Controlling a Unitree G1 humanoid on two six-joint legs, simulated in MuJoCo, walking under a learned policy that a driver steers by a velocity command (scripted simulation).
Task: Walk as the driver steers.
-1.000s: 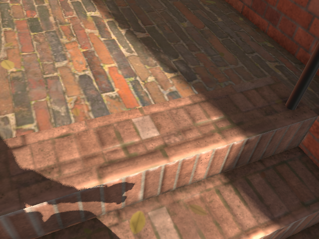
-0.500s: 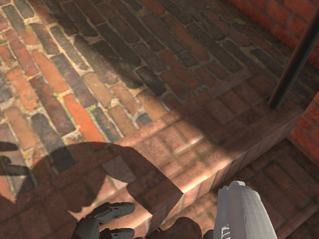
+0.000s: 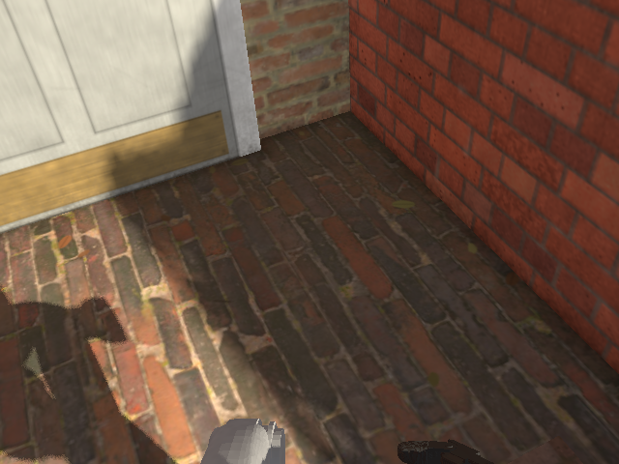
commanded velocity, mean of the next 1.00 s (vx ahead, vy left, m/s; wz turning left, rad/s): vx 0.15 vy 0.00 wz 0.54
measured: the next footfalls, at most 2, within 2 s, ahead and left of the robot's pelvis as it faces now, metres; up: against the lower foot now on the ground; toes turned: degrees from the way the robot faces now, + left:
left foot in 0.10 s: +0.24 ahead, +0.09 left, +0.18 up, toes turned +5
right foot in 0.78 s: +0.50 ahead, +0.03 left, +0.18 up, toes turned +36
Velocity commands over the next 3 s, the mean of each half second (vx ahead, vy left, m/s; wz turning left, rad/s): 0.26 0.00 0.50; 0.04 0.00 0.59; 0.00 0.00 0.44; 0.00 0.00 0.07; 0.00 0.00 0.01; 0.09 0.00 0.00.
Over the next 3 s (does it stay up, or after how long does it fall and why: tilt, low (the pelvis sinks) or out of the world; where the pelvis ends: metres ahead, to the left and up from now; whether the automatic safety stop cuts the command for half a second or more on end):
stays up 0.36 0.07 0.17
